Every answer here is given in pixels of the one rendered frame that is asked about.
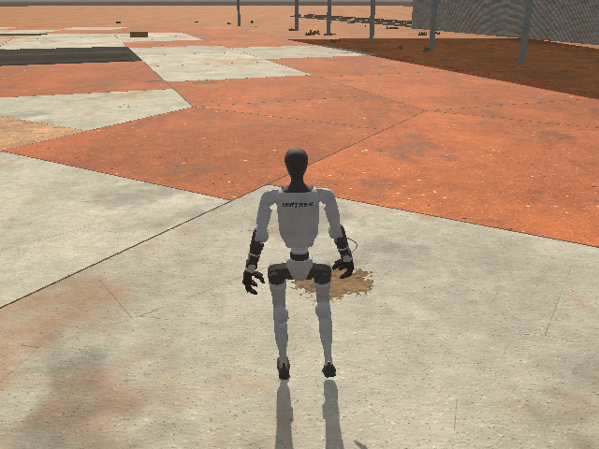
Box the right robot thigh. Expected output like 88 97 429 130
313 260 331 318

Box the right robot upper arm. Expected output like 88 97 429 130
316 188 343 239

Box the right robot forearm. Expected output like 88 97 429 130
334 225 353 262

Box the right robot hand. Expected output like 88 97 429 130
332 258 354 279

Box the left robot forearm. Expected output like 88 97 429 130
245 228 264 273

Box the left robot upper arm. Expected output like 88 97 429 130
255 189 278 242

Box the left robot hand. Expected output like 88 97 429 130
242 270 265 295

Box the right robot foot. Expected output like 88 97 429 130
322 362 336 378

